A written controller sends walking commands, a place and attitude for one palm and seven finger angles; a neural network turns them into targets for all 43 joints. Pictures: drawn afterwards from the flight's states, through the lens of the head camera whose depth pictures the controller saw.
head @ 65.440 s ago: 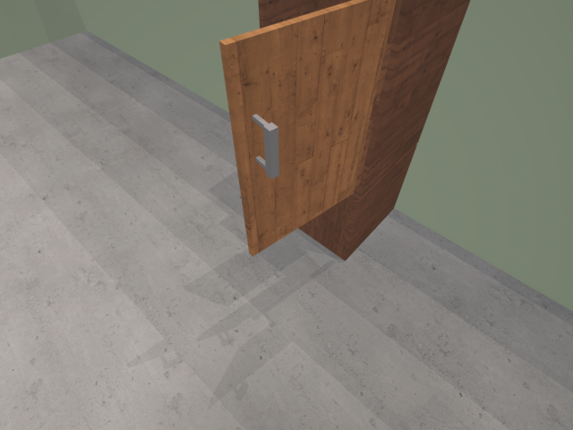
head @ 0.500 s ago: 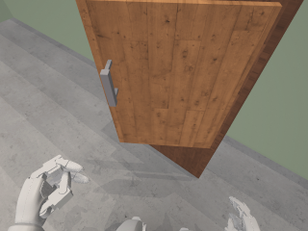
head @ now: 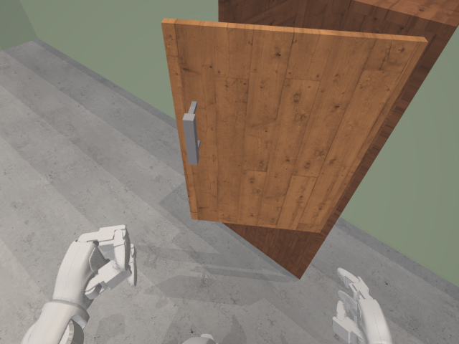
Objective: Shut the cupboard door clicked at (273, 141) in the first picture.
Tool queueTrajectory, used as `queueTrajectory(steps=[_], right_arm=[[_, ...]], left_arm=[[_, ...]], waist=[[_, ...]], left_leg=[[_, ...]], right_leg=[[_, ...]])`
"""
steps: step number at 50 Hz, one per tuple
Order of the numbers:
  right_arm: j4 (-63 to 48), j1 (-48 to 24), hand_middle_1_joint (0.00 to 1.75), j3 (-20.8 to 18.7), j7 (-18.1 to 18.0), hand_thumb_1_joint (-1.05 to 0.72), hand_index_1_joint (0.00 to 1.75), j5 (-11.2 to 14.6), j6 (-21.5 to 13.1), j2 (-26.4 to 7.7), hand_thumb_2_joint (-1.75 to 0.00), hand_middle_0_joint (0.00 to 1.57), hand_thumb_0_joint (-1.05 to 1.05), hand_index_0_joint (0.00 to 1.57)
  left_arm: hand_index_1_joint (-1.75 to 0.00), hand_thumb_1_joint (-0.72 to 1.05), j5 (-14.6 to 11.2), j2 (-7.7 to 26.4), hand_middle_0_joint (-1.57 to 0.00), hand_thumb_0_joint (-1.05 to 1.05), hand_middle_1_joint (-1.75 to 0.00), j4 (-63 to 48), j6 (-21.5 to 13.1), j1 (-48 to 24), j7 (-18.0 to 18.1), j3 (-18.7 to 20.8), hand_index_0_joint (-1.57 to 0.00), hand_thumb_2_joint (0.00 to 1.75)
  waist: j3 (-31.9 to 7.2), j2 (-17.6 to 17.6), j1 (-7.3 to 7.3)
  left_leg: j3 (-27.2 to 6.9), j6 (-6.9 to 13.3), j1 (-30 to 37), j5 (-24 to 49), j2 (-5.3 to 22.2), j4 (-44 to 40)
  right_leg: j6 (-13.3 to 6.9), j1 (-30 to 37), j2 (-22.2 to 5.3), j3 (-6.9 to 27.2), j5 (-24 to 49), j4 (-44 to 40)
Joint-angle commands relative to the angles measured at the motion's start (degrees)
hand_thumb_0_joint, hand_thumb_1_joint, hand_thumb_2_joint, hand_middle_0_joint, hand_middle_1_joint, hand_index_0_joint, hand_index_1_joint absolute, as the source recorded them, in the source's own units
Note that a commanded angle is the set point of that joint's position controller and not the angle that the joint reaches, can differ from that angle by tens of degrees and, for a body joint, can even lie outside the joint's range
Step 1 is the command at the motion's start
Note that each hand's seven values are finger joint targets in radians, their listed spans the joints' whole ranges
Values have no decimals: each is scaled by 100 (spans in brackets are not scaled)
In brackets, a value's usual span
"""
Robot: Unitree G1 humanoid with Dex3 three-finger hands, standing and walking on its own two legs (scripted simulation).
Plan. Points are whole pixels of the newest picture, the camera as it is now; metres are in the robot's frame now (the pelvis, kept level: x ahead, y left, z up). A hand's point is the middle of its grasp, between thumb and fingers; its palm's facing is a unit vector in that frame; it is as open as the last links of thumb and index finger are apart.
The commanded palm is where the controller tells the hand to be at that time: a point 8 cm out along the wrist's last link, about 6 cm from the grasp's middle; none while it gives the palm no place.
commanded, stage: raise the hand and make a fist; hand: left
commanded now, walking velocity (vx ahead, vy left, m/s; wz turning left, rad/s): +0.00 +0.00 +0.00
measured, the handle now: (193, 134) +0.49 +0.12 +0.09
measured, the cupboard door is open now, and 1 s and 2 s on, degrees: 33 33 33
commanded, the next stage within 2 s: bring the fist close to the handle in 0.52 s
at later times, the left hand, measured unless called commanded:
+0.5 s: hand (110, 246) +0.23 +0.20 +0.11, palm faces +0.03 -1.00 -0.04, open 3.1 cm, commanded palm +0.20 +0.24 +0.10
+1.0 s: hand (161, 226) +0.28 +0.14 +0.09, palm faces -0.07 -1.00 -0.03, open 3.1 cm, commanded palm +0.26 +0.19 +0.10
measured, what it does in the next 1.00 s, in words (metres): stands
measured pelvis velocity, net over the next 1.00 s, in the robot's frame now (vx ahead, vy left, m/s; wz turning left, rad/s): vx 0.01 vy -0.01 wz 0.00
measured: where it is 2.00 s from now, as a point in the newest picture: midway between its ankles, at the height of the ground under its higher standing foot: outside the picture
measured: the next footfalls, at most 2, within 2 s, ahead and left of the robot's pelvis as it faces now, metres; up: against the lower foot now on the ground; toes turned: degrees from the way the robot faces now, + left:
none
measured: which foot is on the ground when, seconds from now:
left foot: down 0.00-1.00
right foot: down 0.00-1.00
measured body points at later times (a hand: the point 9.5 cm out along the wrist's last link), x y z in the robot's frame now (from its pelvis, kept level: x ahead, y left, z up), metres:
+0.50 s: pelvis +0.00 +0.00 +0.01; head +0.03 +0.01 +0.46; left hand +0.22 +0.25 +0.11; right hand +0.17 -0.23 -0.05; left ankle +0.04 +0.05 -0.69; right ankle +0.00 -0.10 -0.69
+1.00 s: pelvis +0.01 -0.01 +0.01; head +0.03 -0.02 +0.46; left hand +0.27 +0.19 +0.09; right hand +0.17 -0.25 -0.07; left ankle +0.04 +0.05 -0.69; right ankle +0.00 -0.10 -0.69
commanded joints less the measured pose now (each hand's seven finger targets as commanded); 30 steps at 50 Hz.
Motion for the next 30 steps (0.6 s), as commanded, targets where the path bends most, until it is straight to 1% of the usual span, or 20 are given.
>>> queueTrajectory(steps=[1, 2, 3, 5, 6, 8, 9, 11, 13, 15, 17, 18, 19, 22, 23, 25, 26, 27, 28, 30], right_arm=[[-813, -330, 30, -344, -113, -90, 30, -3, -388, -746, -90, 20, 0, 20], [-778, -349, 30, -325, -100, -90, 30, -7, -414, -715, -90, 20, 0, 20], [-731, -359, 30, -312, -94, -90, 30, -33, -425, -746, -90, 20, 0, 20], [-649, -352, 30, -291, -60, -90, 30, -27, -449, -735, -90, 20, 0, 20], [-613, -346, 30, -288, -50, -90, 30, -15, -450, -749, -90, 20, 0, 20], [-566, -312, 30, -316, -25, -90, 30, 7, -461, -815, -90, 20, 0, 20], [-568, -270, 30, -335, -23, -90, 30, 42, -462, -820, -90, 20, 0, 20], [-607, -281, 30, -369, -44, -90, 30, 84, -479, -873, -90, 20, 0, 20], [-613, -308, 30, -385, -75, -90, 30, 72, -507, -905, -90, 20, 0, 20], [-661, -351, 30, -392, -85, -90, 30, 27, -535, -867, -90, 20, 0, 20], [-648, -370, 30, -377, -81, -90, 30, -23, -571, -818, -90, 20, 0, 20], [-586, -345, 30, -375, -81, -90, 30, -61, -585, -827, -90, 20, 0, 20], [-581, -360, 30, -367, -59, -90, 30, -72, -599, -774, -90, 20, 0, 20], [-452, -327, 30, -359, 3, -90, 30, -77, -595, -770, -90, 20, 0, 20], [-412, -289, 30, -383, 21, -90, 30, -73, -576, -820, -90, 20, 0, 20], [-431, -291, 30, -402, 30, -90, 30, -35, -541, -848, -90, 20, 0, 20], [-452, -286, 30, -413, 26, -90, 30, -10, -529, -861, -90, 20, 0, 20], [-478, -284, 30, -431, 18, -90, 30, 13, -517, -885, -90, 20, 0, 20], [-463, -256, 30, -442, 7, -90, 30, 19, -509, -896, -90, 20, 0, 20], [-573, -306, 30, -442, -23, -90, 30, 28, -491, -883, -90, 20, 0, 20]], left_arm=[[-150, 90, -117, 1036, -130, 0, -150, -1767, -480, -999, 123, 879, -130, 90], [-150, 90, -143, 1024, -130, 0, -150, -1857, -575, -1051, 193, 930, -130, 90], [-150, 90, -134, 1156, -130, 0, -150, -1885, -622, -1112, 278, 1076, -130, 90], [-150, 90, -139, 897, -130, 0, -150, -1618, -632, -1063, 304, 894, -130, 90], [-150, 90, -124, 756, -130, 0, -150, -1379, -569, -1011, 265, 758, -130, 90], [-150, 90, -140, 503, -130, 0, -150, -825, -314, -684, 68, 540, -130, 90], [-150, 90, -127, 397, -130, 0, -150, -631, -149, -575, -48, 402, -130, 90], [-150, 90, -152, 402, -130, 0, -150, -473, 148, -565, -269, 329, -130, 90], [-150, 90, -149, 641, -130, 0, -150, -585, 264, -691, -326, 520, -130, 90], [-150, 90, -152, 827, -130, 0, -150, -1105, 147, -993, -228, 739, -130, 90], [-150, 90, -161, 963, -130, 0, -150, -1583, -151, -1213, -31, 936, -130, 90], [-150, 90, -128, 1174, -130, 0, -150, -1745, -322, -1262, 116, 1120, -130, 90], [-150, 90, -119, 1042, -130, 0, -150, -1891, -490, -1258, 207, 1049, -130, 90], [-150, 90, -99, 734, -130, 0, -150, -1461, -716, -959, 296, 824, -130, 90], [-150, 90, -53, 683, -130, 0, -150, -1243, -679, -841, 253, 748, -130, 90], [-150, 90, -35, 510, -130, 0, -150, -885, -493, -640, 96, 517, -130, 90], [-150, 90, -45, 465, -130, 0, -150, -755, -354, -573, -2, 453, -130, 90], [-150, 90, -43, 480, -130, 0, -150, -772, -243, -563, -90, 414, -130, 90], [-150, 90, -37, 568, -130, 0, -150, -611, -115, -477, -148, 489, -130, 90], [-150, 90, -73, 704, -130, 0, -150, -968, -34, -699, -180, 576, -130, 90]], waist=[[-901, 374, 6], [-895, 426, 14], [-885, 581, 73], [-692, 440, -20], [-496, 418, -56], [-384, 168, -60], [-299, -53, -78], [-250, -270, -73], [-356, -372, -22], [-637, -98, 25], [-849, 89, 62], [-857, 138, 84], [-980, 334, 84], [-635, 407, -31], [-565, 213, -74], [-399, 186, -106], [-363, 57, -116], [-435, 77, -109], [-410, -133, -92], [-598, -101, -76]], left_leg=[[-1059, -531, 1467, 244, 408, -1481], [-1116, -584, 1599, 286, 430, -1550], [-1170, -626, 1637, 313, 443, -1600], [-1230, -660, 1709, 319, 485, -1683], [-1282, -673, 1688, 225, 512, -1741], [-1239, -649, 1573, 296, 476, -1762], [-1207, -631, 1497, 295, 479, -1776], [-1087, -554, 1351, 168, 419, -1759], [-998, -512, 1359, 365, 374, -1706], [-979, -542, 1601, 640, 358, -1701], [-1043, -610, 1838, 824, 384, -1721], [-1026, -618, 1853, 886, 398, -1692], [-1057, -651, 1995, 1007, 414, -1703], [-1120, -677, 1907, 707, 446, -1706], [-1141, -645, 1802, 624, 459, -1685], [-1091, -601, 1624, 444, 428, -1685], [-1054, -581, 1541, 457, 404, -1678], [-1026, -562, 1539, 490, 395, -1654], [-994, -533, 1475, 578, 379, -1630], [-915, -503, 1557, 747, 353, -1592]], right_leg=[[-62, 27, -57, 279, 590, -755], [-77, 17, -43, 241, 622, -742], [-96, 23, -30, 240, 657, -704], [-70, -52, -35, 183, 672, -742], [-55, -121, -39, 170, 648, -773], [-44, -6, -50, 160, 745, -877], [-20, 34, -68, 149, 775, -931], [2, 131, -90, 204, 749, -1068], [-15, 323, -107, 253, 849, -1121], [-23, 363, -107, 234, 975, -1054], [-47, 354, -90, 218, 1014, -976], [-64, 380, -77, 243, 1036, -949], [-69, 324, -87, 225, 1056, -904], [-47, 36, -86, 192, 889, -871], [-39, 37, -75, 201, 869, -885], [-19, 23, -103, 213, 828, -943], [-16, 91, -109, 211, 878, -981], [-13, 132, -114, 229, 907, -1003], [-23, 246, -111, 252, 983, -1050], [-6, 338, -117, 265, 1084, -1062]])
